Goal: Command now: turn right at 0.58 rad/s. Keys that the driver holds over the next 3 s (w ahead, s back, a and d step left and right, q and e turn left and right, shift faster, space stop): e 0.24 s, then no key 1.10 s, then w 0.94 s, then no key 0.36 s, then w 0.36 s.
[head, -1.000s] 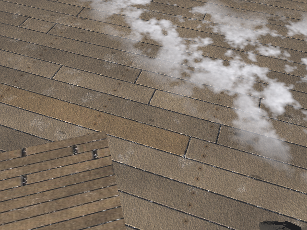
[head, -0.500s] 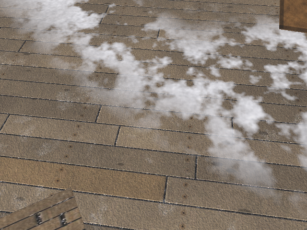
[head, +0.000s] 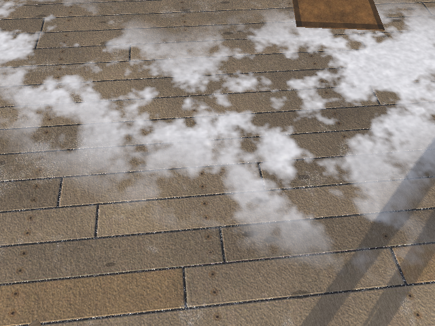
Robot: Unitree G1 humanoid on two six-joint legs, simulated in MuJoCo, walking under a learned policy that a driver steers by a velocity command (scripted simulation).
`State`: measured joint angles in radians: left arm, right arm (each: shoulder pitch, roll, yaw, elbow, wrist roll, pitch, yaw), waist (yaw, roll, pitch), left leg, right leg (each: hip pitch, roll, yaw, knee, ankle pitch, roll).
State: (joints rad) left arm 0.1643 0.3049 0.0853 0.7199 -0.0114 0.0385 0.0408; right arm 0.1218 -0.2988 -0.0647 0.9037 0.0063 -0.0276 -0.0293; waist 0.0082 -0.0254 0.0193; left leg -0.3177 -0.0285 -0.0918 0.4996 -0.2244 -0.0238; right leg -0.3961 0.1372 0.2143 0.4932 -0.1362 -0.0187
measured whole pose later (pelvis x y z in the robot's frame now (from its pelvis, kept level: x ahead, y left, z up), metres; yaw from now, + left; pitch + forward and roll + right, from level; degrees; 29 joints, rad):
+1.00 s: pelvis +0.01 -0.02 +0.00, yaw -15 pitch -2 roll +0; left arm 0.16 0.25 0.04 0.89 0.01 0.02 0.02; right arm 0.17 -0.26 -0.03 0.95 -0.01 -0.02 -0.01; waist 0.00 -0.01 0.03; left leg -0.19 0.02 0.01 0.50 -0.29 -0.01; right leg -0.20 0.02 0.01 0.48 -0.26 0.00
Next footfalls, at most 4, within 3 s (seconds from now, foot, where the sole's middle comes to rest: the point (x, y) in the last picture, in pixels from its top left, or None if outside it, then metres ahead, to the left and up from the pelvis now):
0.44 right None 0.02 -0.14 -0.77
0.76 left None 0.07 0.10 -0.77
2.02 left None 0.45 0.00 -0.77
2.52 right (309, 264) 0.66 -0.28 -0.77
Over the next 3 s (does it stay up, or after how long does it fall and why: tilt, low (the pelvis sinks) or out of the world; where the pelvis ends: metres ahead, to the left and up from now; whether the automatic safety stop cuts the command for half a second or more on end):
stays up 0.62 -0.14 0.01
